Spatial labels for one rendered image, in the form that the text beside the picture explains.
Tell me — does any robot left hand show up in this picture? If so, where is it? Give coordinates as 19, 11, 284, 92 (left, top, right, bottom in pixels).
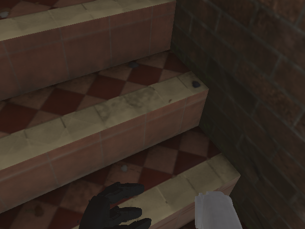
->
77, 181, 152, 229

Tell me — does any right robot thigh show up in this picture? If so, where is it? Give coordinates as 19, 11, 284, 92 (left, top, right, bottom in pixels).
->
194, 191, 243, 229

